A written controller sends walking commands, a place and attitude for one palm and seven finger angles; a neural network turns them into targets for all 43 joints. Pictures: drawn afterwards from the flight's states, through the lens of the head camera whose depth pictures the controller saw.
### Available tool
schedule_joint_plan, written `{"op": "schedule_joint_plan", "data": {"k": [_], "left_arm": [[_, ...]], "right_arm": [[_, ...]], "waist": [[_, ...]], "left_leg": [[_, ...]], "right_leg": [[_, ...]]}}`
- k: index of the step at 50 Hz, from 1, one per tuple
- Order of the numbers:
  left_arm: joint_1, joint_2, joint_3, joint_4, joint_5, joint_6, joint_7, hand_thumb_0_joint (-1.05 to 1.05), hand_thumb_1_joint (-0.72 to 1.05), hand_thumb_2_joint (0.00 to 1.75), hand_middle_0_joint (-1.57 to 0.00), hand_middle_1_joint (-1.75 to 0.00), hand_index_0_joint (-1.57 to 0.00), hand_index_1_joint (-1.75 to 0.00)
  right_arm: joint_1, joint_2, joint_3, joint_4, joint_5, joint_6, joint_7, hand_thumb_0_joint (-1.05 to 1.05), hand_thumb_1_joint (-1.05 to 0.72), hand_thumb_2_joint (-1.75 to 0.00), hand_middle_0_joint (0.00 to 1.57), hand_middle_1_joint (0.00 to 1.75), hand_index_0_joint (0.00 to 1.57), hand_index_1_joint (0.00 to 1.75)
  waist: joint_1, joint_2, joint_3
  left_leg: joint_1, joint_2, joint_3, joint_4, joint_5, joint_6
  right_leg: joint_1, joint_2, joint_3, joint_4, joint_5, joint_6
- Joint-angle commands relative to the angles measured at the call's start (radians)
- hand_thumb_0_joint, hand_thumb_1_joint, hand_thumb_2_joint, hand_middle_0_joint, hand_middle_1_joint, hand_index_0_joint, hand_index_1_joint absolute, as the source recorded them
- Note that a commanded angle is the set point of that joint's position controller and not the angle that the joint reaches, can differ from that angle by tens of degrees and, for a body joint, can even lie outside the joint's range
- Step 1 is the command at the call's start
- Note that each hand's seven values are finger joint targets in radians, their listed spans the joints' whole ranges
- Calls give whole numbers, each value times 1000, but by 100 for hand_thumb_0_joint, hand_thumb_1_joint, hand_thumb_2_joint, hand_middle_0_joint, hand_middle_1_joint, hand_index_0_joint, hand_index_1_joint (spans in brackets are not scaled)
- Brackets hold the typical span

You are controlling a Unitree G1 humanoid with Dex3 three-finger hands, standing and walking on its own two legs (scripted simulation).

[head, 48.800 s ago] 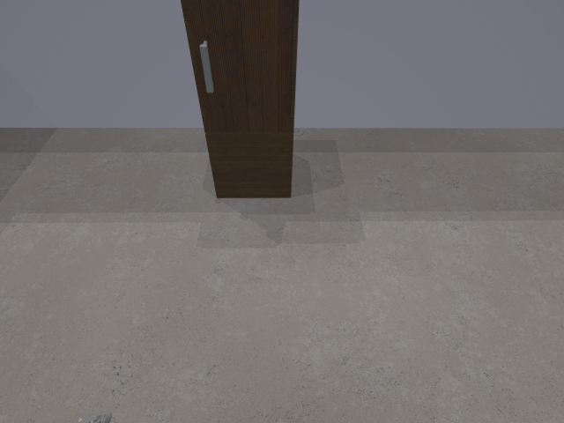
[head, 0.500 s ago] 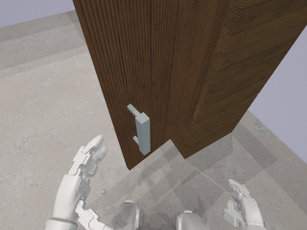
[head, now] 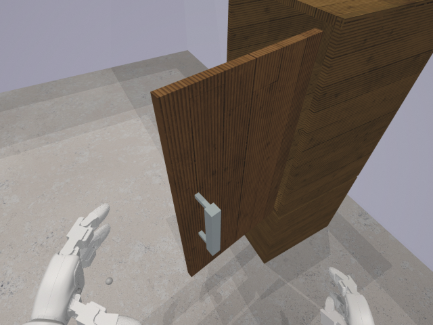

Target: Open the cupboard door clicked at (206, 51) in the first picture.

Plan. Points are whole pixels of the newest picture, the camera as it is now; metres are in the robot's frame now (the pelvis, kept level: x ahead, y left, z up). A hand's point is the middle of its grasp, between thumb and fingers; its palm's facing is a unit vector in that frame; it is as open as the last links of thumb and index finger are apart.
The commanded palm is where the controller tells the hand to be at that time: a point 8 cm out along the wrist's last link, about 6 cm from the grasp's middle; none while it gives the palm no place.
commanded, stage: draw the hand back to the body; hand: left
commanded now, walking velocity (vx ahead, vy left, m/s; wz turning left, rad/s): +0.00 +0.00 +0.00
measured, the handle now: (206, 224) +0.33 +0.05 -0.01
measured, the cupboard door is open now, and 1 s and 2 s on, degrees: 100 100 100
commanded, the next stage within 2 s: step back with the hand held close in 0.96 s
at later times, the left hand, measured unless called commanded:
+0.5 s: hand (33, 217) +0.21 +0.25 +0.19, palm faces +0.39 -0.82 -0.41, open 10.1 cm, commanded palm +0.16 +0.30 +0.22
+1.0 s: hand (33, 205) +0.21 +0.24 +0.22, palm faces +0.44 -0.80 -0.40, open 7.5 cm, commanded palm +0.16 +0.28 +0.23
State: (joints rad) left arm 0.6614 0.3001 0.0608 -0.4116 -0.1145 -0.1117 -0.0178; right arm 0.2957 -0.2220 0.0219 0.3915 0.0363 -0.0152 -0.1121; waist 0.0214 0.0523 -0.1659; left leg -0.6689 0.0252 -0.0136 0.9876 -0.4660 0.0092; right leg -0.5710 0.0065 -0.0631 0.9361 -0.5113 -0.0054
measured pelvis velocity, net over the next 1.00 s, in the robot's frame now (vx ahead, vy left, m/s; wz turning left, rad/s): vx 0.02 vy -0.02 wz -0.02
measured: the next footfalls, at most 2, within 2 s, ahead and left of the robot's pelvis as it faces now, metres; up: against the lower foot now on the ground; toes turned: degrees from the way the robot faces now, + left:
none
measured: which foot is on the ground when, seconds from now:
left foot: down 0.00-1.00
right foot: down 0.00-1.00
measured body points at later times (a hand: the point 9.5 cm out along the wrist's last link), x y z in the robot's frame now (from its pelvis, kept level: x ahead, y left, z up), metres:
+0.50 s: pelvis +0.02 +0.01 +0.05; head +0.00 -0.02 +0.50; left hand +0.18 +0.29 +0.21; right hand +0.21 -0.21 -0.03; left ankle +0.02 +0.11 -0.68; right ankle -0.02 -0.12 -0.68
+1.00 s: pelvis +0.02 -0.02 +0.06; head +0.00 -0.04 +0.51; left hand +0.18 +0.28 +0.24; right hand +0.21 -0.24 -0.03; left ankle +0.02 +0.11 -0.68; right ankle -0.02 -0.12 -0.68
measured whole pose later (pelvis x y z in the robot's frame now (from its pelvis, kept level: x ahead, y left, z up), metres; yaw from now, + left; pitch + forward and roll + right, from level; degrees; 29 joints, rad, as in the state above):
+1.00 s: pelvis +0.02 -0.02 +0.06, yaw -1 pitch -4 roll +0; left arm 0.48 0.35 0.33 -0.40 -0.08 -0.06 0.11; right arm 0.20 -0.23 0.02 0.63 0.00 -0.10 -0.09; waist 0.07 0.06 0.01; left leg -0.12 0.02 0.02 0.45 -0.26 -0.01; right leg -0.05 0.02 -0.03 0.42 -0.30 -0.02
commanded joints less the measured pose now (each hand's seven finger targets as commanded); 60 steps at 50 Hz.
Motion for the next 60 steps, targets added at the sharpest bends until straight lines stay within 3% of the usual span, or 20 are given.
{"op": "schedule_joint_plan", "data": {"k": [1, 8, 10, 15, 20, 21, 25, 29, 32, 36, 40, 43, 47, 50, 53, 54, 55, 56, 57, 60], "left_arm": [[-2, 117, 98, -236, 57, 39, 130, 0, -8, 48, -16, -30, -16, -30], [-114, 142, 138, -262, 74, 51, 175, 0, 17, 58, -17, -30, -17, -30], [-114, 157, 170, -237, 71, 53, 177, 0, 23, 62, -18, -30, -18, -30], [-124, 188, 246, -228, 66, 43, 173, 0, 41, 69, -18, -30, -18, -30], [-183, 209, 305, -226, 56, 30, 164, 0, 58, 76, -19, -30, -19, -30], [-190, 196, 305, -227, 52, 28, 160, 0, 62, 78, -19, -30, -19, -30], [-244, 241, 371, -248, 50, 11, 164, 0, 76, 84, -19, -30, -19, -30], [-296, 259, 420, -236, 40, -1, 163, 0, 90, 90, -20, -30, -20, -30], [-244, 179, 353, -150, 35, 8, 144, 0, 90, 90, -20, -30, -20, -30], [-260, 213, 371, -191, 38, -3, 142, 0, 90, 90, -20, -30, -20, -30], [-285, 265, 410, -239, 45, -13, 151, 0, 90, 90, -20, -30, -20, -30], [-270, 248, 404, -232, 42, -14, 151, 0, 90, 90, -20, -30, -20, -30], [-262, 232, 396, -190, 38, -13, 147, 0, 90, 90, -20, -30, -20, -30], [-266, 228, 389, -188, 40, -16, 144, 0, 90, 90, -20, -30, -20, -30], [-265, 224, 384, -175, 36, -17, 141, 0, 90, 90, -20, -30, -20, -30], [-338, 251, 397, -208, 37, -22, 144, 0, 90, 90, -20, -30, -20, -30], [-526, 430, 564, -248, 63, -79, 160, 0, 90, 90, -20, -30, -20, -30], [-363, 313, 483, -137, 52, -78, 144, 0, 90, 90, -20, -30, -20, -30], [-256, 266, 443, -102, 55, -72, 135, 0, 90, 90, -20, -30, -20, -30], [-171, 249, 427, -174, 55, -78, 133, 0, 90, 90, -20, -30, -20, -30]], "right_arm": [[-94, -92, -22, -158, -7, -41, -27, 0, -90, -90, 20, 30, 20, 30], [-122, -102, 0, -101, -14, -91, -24, 0, -90, -90, 20, 30, 20, 30], [-139, -105, 0, -80, -16, -103, -19, 0, -90, -90, 20, 30, 20, 30], [-165, -104, -1, -36, -21, -124, -4, 0, -90, -90, 20, 30, 20, 30], [-191, -104, -7, -8, -23, -130, 7, 0, -90, -90, 20, 30, 20, 30], [-197, -102, -7, -4, -22, -129, 9, 0, -90, -90, 20, 30, 20, 30], [-201, -106, -13, 21, -27, -140, 13, 0, -90, -90, 20, 30, 20, 30], [-213, -107, -22, 36, -28, -138, 16, 0, -90, -90, 20, 30, 20, 30], [-216, -109, -29, 45, -27, -127, 24, 0, -90, -90, 20, 30, 20, 30], [-228, -114, -38, 41, -31, -124, 25, 0, -90, -90, 20, 30, 20, 30], [-236, -109, -36, 51, -33, -133, 18, 0, -90, -90, 20, 30, 20, 30], [-235, -101, -34, 56, -33, -139, 16, 0, -90, -90, 20, 30, 20, 30], [-237, -100, -38, 64, -32, -139, 15, 0, -90, -90, 20, 30, 20, 30], [-240, -103, -41, 69, -33, -141, 18, 0, -90, -90, 20, 30, 20, 30], [-244, -101, -43, 67, -33, -136, 16, 0, -90, -90, 20, 30, 20, 30], [-249, -105, -43, 69, -32, -138, 14, 0, -90, -90, 20, 30, 20, 30], [-216, -106, -32, 36, -26, -118, 17, 0, -90, -90, 20, 30, 20, 30], [-229, -108, -45, 69, -34, -103, 15, 0, -90, -90, 20, 30, 20, 30], [-231, -115, -52, 61, -36, -86, 19, 0, -90, -90, 20, 30, 20, 30], [-234, -122, -60, 41, -37, -53, 24, 0, -90, -90, 20, 30, 20, 30]], "waist": [[0, -32, -7], [8, 19, 23], [18, -11, 46], [35, 7, 60], [37, -17, 94], [36, 8, 106], [44, 46, 78], [44, 6, 96], [38, -5, 145], [45, -38, 97], [51, 17, 84], [49, 32, 97], [46, -9, 129], [48, 11, 124], [46, -33, 131], [42, -23, 117], [-2, -2, 240], [-5, -97, 194], [-7, -105, 170], [-8, -21, 71]], "left_leg": [[208, -9, -7, -248, 233, 23], [350, -6, -28, -369, 255, 18], [366, -5, -29, -401, 276, 16], [433, -4, -19, -460, 391, 10], [480, 0, -8, -511, 422, 7], [496, 1, -4, -521, 422, 7], [543, -1, 2, -543, 464, 5], [558, -2, 13, -564, 459, 6], [562, 0, 22, -576, 459, 10], [586, -5, 30, -581, 451, 18], [599, -13, 37, -575, 470, 16], [606, -15, 41, -576, 479, 15], [606, -14, 47, -580, 461, 19], [614, -16, 48, -580, 466, 18], [616, -15, 53, -583, 453, 23], [623, -18, 53, -583, 441, 25], [552, -8, 28, -555, 374, 27], [550, -4, 17, -514, 390, 27], [567, -4, 28, -502, 417, 30], [582, 12, 35, -527, 562, 27]], "right_leg": [[69, -5, 18, -259, 259, -13], [169, -10, 9, -345, 261, -15], [213, -10, 7, -376, 284, -16], [313, -11, 7, -426, 378, -17], [366, -5, 8, -479, 415, -15], [362, -6, 12, -487, 414, -13], [408, -5, 16, -514, 449, -15], [421, -4, 16, -537, 468, -11], [414, -5, 17, -554, 472, -5], [442, -7, 26, -566, 486, -2], [460, -8, 32, -577, 516, -6], [454, -9, 31, -579, 530, -4], [442, -8, 35, -597, 524, 2], [448, -8, 38, -604, 529, 1], [441, -9, 42, -611, 524, 7], [439, -11, 48, -619, 512, 8], [344, -60, 113, -684, 554, 11], [352, -83, 110, -674, 607, 10], [351, -87, 113, -661, 664, 15], [414, -79, 70, -592, 740, 25]]}}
